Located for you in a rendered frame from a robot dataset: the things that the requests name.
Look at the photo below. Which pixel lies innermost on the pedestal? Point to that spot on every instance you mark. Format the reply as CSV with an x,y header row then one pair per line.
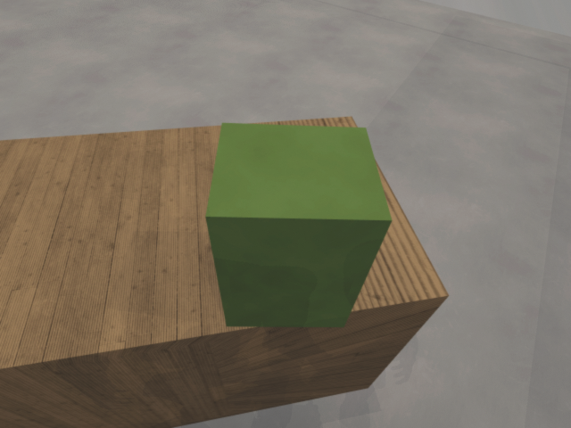
x,y
110,309

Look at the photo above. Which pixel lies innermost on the carton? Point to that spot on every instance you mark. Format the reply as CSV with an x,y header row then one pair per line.
x,y
296,216

